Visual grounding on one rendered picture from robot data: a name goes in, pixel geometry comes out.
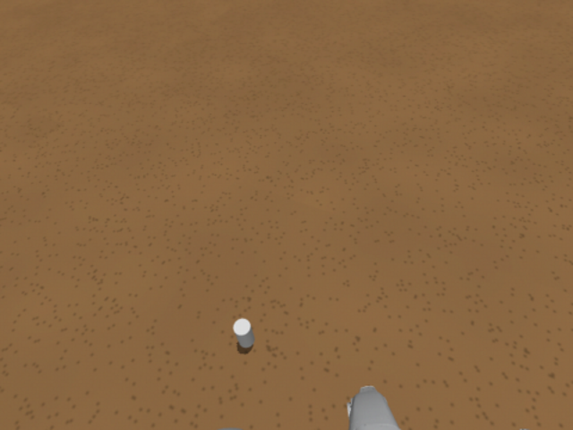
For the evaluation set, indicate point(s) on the can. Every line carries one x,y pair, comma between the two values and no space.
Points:
243,332

